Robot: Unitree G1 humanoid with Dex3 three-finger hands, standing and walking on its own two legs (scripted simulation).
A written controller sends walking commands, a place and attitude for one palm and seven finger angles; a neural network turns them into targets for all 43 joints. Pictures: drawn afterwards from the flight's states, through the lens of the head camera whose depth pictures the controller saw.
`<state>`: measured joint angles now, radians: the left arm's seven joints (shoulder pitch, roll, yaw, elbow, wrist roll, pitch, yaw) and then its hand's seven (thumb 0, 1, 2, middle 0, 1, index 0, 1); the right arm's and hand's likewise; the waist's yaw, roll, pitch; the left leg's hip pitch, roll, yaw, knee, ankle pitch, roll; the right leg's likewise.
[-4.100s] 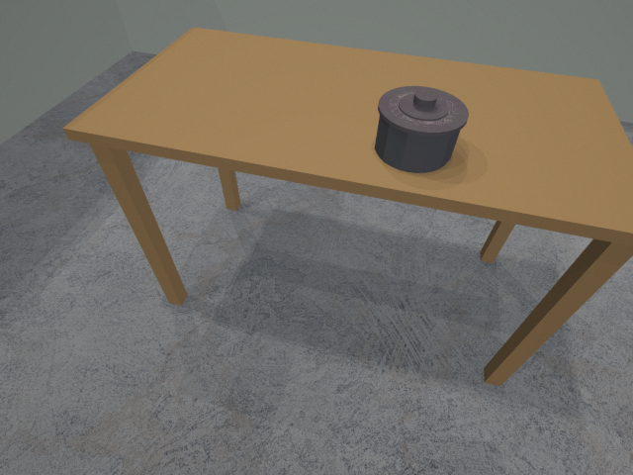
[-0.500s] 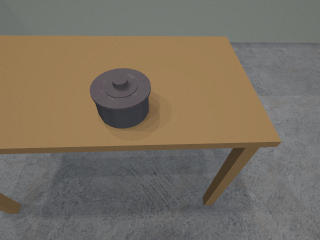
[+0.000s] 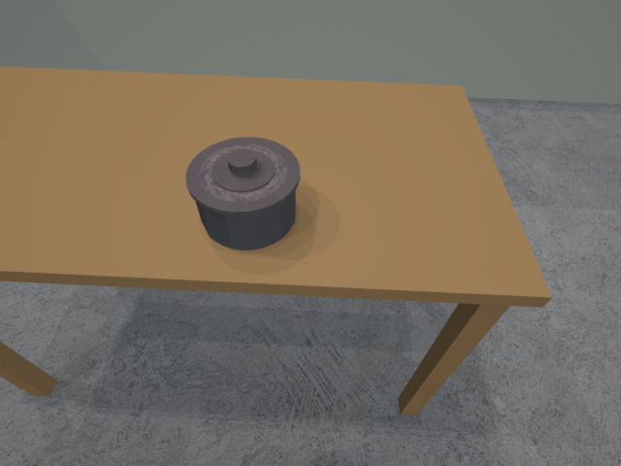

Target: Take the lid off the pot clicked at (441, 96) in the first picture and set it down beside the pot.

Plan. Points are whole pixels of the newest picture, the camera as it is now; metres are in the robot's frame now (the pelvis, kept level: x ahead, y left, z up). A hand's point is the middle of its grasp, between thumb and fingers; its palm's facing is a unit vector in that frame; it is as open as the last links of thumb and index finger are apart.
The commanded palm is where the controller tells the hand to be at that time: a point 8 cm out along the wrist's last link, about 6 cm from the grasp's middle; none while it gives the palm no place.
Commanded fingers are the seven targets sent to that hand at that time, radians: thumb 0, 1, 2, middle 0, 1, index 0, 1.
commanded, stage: look again from close up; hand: left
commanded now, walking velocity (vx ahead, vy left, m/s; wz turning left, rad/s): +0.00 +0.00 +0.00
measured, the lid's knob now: (242, 161) +0.51 +0.15 +0.11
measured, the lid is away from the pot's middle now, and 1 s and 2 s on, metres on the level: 0.00 0.00 0.00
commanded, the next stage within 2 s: shuffle to correct the standing spot in 0.98 s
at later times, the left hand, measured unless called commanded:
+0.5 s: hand out of the picture +0.01 +0.25 -0.17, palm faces -0.01 -0.97 -0.25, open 7.4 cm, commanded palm none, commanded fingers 0.00 0.90 0.90 -0.20 -0.30 -0.20 -0.30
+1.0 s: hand out of the picture -0.04 +0.24 -0.18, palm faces -0.02 -0.98 -0.22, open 7.4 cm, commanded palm none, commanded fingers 0.00 0.90 0.90 -0.20 -0.30 -0.20 -0.30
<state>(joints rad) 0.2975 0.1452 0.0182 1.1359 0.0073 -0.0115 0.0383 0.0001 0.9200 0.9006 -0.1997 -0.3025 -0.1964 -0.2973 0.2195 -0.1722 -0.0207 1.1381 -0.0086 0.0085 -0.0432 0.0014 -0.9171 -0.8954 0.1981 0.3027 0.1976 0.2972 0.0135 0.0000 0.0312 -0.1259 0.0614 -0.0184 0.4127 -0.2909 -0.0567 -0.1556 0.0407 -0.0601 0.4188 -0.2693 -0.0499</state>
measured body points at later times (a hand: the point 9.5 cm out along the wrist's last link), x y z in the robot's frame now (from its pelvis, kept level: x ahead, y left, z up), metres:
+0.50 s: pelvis -0.03 +0.06 -0.01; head -0.03 +0.05 +0.44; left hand +0.01 +0.30 -0.15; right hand -0.01 -0.17 -0.17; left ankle -0.05 +0.16 -0.74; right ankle -0.03 -0.08 -0.74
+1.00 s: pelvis -0.05 +0.06 +0.00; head -0.03 +0.06 +0.44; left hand -0.04 +0.29 -0.16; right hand -0.02 -0.17 -0.16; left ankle -0.05 +0.16 -0.74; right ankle -0.03 -0.08 -0.74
